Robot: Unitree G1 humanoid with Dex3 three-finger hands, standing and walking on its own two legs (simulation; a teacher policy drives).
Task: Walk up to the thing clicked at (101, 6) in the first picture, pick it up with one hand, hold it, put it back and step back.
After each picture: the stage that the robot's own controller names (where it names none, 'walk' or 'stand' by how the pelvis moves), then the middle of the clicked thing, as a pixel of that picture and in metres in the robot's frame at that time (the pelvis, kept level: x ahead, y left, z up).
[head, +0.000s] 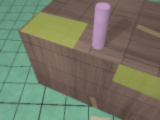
stand; (100, 28) +0.70 -0.07 -0.01
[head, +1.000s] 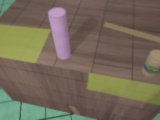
walk; (60, 36) +0.58 +0.14 +0.01
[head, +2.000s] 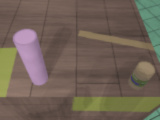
stand; (33, 61) +0.41 +0.20 +0.01
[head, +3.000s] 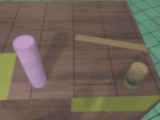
stand; (32, 64) +0.42 +0.22 -0.01
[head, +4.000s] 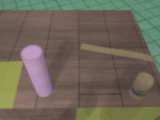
stand; (39, 74) +0.40 +0.19 -0.02
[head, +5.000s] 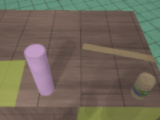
stand; (41, 72) +0.41 +0.18 -0.02
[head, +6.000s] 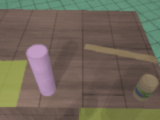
stand; (43, 73) +0.40 +0.18 -0.02
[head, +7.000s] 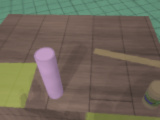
rise first; (50, 76) +0.40 +0.17 -0.01
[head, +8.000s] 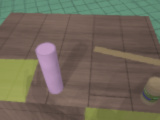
go down; (51, 71) +0.43 +0.16 -0.01
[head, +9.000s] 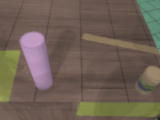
go down; (39, 64) +0.41 +0.16 +0.03
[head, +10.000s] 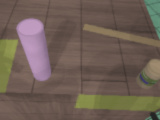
close in; (37, 54) +0.42 +0.16 +0.05
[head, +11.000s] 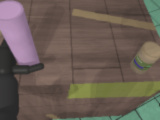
close; (21, 43) +0.44 +0.17 +0.08
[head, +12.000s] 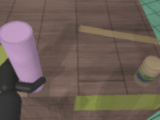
lift; (26, 64) +0.35 +0.16 +0.11
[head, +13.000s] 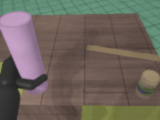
lift; (28, 59) +0.33 +0.16 +0.19
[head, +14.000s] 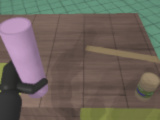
hold; (28, 64) +0.32 +0.16 +0.17
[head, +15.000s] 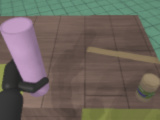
hold; (29, 63) +0.33 +0.16 +0.17
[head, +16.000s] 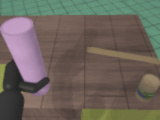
crouch; (30, 63) +0.32 +0.16 +0.17
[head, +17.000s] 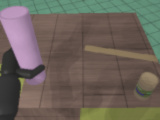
crouch; (26, 50) +0.38 +0.18 +0.16
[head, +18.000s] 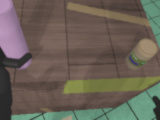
lower; (11, 39) +0.45 +0.18 +0.06
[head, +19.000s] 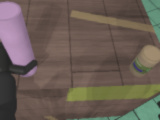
lower; (18, 46) +0.43 +0.17 +0.08
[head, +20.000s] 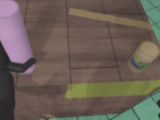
lower; (16, 43) +0.43 +0.18 +0.08
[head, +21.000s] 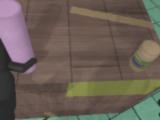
lower; (17, 43) +0.43 +0.17 +0.08
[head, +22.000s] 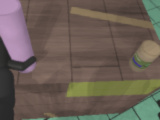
loosen; (17, 42) +0.44 +0.17 +0.08
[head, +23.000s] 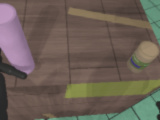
withdraw; (15, 46) +0.43 +0.18 +0.08
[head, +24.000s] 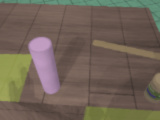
sink last; (46, 69) +0.40 +0.16 +0.03
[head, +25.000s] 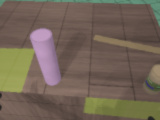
stand; (48, 60) +0.43 +0.17 +0.04
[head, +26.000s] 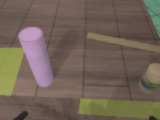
stand; (39, 60) +0.41 +0.18 +0.05
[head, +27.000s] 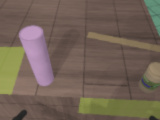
stand; (39, 59) +0.42 +0.18 +0.06
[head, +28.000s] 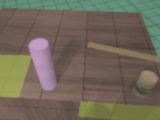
stand; (44, 67) +0.43 +0.18 +0.00
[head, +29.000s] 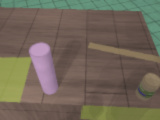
stand; (45, 71) +0.41 +0.17 -0.01
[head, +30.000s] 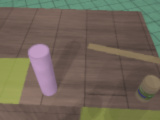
stand; (44, 73) +0.40 +0.17 -0.02
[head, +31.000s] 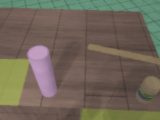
walk; (44, 74) +0.40 +0.17 -0.02
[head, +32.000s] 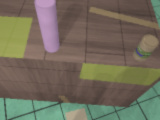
walk; (49, 27) +0.56 +0.16 +0.00
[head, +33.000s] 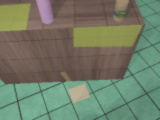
walk; (43, 1) +0.80 +0.26 +0.01
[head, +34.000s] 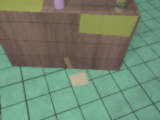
stand; out of the picture +1.03 +0.20 +0.00
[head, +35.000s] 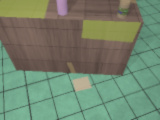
stand; out of the picture +1.02 +0.18 -0.01
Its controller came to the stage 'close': yes
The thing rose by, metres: 0.19
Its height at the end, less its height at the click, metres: +0.00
